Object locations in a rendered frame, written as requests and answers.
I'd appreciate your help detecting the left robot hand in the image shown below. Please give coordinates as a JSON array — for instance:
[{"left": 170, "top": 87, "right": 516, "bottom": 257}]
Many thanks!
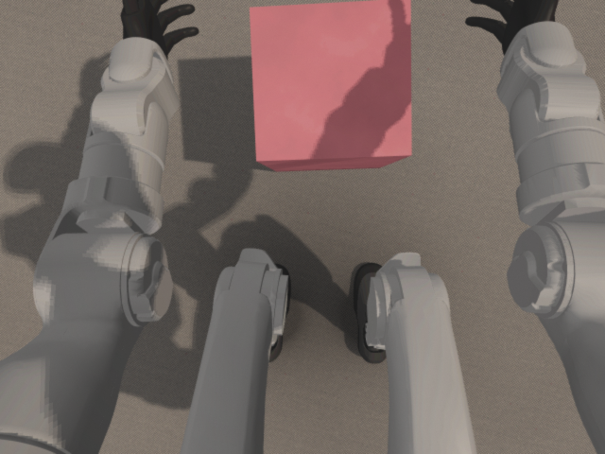
[{"left": 121, "top": 0, "right": 199, "bottom": 60}]

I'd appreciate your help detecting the carton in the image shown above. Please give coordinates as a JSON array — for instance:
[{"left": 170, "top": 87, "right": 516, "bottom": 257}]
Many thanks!
[{"left": 250, "top": 0, "right": 412, "bottom": 172}]

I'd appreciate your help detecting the left robot forearm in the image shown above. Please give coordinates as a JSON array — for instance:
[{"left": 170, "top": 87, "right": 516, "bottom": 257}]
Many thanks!
[{"left": 33, "top": 37, "right": 180, "bottom": 316}]

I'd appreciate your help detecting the right robot hand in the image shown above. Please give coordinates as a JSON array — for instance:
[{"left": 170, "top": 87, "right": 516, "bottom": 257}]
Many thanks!
[{"left": 465, "top": 0, "right": 559, "bottom": 56}]

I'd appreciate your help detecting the robot left upper arm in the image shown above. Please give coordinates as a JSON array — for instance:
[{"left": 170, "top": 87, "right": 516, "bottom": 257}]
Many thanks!
[{"left": 0, "top": 232, "right": 173, "bottom": 454}]

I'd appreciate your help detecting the robot right upper arm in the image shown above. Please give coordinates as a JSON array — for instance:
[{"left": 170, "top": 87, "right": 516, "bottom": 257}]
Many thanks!
[{"left": 507, "top": 220, "right": 605, "bottom": 454}]

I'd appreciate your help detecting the robot right thigh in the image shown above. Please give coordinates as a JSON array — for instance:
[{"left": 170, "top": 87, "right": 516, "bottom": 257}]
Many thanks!
[{"left": 368, "top": 266, "right": 477, "bottom": 454}]

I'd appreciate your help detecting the right robot forearm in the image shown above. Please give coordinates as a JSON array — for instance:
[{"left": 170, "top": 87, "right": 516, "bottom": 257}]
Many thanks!
[{"left": 496, "top": 21, "right": 605, "bottom": 227}]

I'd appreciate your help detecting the right robot shin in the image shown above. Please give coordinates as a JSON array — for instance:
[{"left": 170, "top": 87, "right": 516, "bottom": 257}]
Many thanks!
[{"left": 365, "top": 253, "right": 450, "bottom": 350}]

